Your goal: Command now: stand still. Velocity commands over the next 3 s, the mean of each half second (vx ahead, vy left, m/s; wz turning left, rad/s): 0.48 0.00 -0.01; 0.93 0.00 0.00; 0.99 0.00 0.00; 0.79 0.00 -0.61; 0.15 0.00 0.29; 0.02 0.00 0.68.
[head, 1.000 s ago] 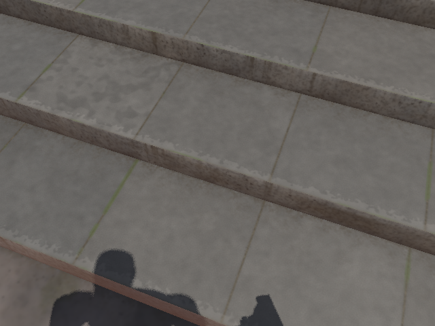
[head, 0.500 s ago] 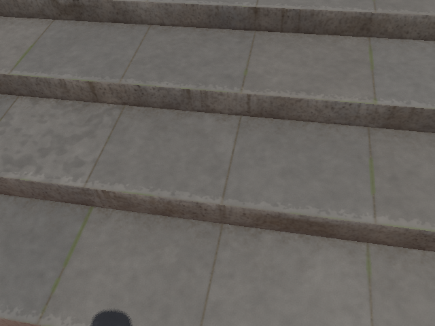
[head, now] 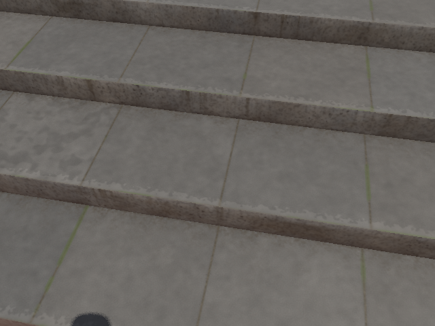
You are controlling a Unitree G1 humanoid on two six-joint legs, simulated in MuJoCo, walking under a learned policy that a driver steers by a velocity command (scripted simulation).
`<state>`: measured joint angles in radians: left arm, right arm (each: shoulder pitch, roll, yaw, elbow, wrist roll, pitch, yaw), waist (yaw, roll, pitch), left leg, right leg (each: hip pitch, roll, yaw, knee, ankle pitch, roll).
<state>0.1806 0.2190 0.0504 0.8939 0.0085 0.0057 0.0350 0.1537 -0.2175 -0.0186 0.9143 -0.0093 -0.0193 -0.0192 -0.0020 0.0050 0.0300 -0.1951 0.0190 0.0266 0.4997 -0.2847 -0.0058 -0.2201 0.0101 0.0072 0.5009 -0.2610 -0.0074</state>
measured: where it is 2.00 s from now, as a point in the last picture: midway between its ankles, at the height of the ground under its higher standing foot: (180, 41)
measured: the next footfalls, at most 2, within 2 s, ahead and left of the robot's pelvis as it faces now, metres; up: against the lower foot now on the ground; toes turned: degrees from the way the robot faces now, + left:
left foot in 0.58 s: +0.31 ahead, +0.13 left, +0.11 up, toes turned +7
left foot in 0.72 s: +0.40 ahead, +0.16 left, +0.10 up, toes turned +13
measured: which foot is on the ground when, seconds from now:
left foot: down 0.00-0.30, up 0.32-0.56, down 0.58-0.62, up 0.64-0.70, down 0.72-1.00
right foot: down 0.00-0.76, up 0.78-1.00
